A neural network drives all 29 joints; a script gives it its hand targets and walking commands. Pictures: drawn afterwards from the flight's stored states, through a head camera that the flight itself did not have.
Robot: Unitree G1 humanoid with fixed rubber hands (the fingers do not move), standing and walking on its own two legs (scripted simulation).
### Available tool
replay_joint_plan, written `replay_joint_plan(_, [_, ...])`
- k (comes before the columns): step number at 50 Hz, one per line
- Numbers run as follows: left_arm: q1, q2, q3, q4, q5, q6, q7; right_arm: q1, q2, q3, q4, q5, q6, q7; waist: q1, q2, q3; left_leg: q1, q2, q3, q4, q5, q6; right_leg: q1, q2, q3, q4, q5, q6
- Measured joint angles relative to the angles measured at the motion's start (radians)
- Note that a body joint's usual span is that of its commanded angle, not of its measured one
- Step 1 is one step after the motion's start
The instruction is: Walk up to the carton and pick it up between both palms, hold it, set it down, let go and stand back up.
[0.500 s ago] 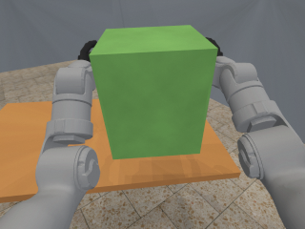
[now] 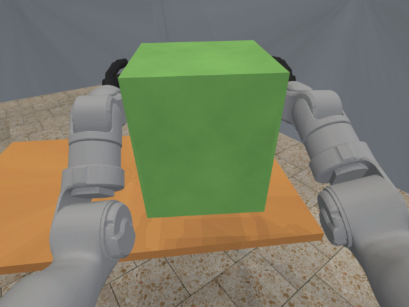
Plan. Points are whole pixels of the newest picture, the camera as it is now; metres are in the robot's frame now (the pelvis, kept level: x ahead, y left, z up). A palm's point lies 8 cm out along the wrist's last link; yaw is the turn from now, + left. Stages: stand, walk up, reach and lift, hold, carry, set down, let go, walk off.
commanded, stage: hold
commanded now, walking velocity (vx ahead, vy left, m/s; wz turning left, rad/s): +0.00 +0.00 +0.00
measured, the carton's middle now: (202, 126) +0.36 +0.00 +0.27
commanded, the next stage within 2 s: none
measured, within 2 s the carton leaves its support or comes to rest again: neither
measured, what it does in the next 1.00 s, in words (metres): stands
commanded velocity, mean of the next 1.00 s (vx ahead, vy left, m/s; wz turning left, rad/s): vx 0.00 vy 0.00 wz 0.00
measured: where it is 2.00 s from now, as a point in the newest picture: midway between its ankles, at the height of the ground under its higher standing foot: outside the picture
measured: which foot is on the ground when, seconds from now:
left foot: down 0.00-1.00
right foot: down 0.00-1.00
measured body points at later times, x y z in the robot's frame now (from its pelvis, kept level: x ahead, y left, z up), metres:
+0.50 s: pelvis -0.01 +0.00 +0.00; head -0.10 +0.02 +0.44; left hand +0.38 +0.16 +0.33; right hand +0.38 -0.15 +0.33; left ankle +0.04 +0.12 -0.75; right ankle -0.02 -0.11 -0.75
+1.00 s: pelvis +0.00 +0.00 +0.00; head -0.10 +0.02 +0.44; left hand +0.38 +0.16 +0.32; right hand +0.38 -0.15 +0.33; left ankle +0.04 +0.12 -0.75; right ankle -0.02 -0.11 -0.75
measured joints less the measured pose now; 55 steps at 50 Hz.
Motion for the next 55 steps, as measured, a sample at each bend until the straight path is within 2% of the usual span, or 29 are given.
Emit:
replay_joint_plan(7, [-0.014, 0.005, -0.001, 0.021, 0.000, -0.007, -0.002, -0.019, 0.000, -0.012, 0.022, -0.004, 0.000, 0.002, 0.000, -0.002, -0.005, -0.007, -0.001, 0.002, -0.003, 0.005, 0.001, -0.010, -0.001, 0.002, 0.001, 0.003, 0.000])
replay_joint_plan(12, [-0.004, 0.007, -0.008, -0.013, 0.003, 0.012, -0.003, -0.013, -0.004, 0.015, 0.010, 0.013, -0.004, 0.002, -0.003, -0.011, -0.008, -0.001, 0.002, 0.003, -0.002, 0.004, 0.001, -0.002, 0.002, 0.004, -0.003, 0.006, 0.000])
replay_joint_plan(30, [-0.044, 0.021, -0.017, 0.057, 0.006, -0.006, -0.003, -0.049, 0.006, -0.029, 0.080, -0.018, -0.018, 0.020, -0.002, -0.021, -0.023, -0.028, 0.002, -0.002, -0.005, 0.016, 0.000, -0.031, 0.003, 0.000, 0.002, 0.012, -0.003])
replay_joint_plan(55, [-0.016, 0.013, -0.021, 0.018, 0.005, 0.000, 0.001, -0.017, 0.003, -0.004, 0.042, -0.001, -0.015, 0.015, -0.008, -0.022, -0.015, -0.013, 0.002, -0.006, 0.000, 0.006, -0.001, -0.009, 0.004, -0.002, -0.004, 0.007, -0.002])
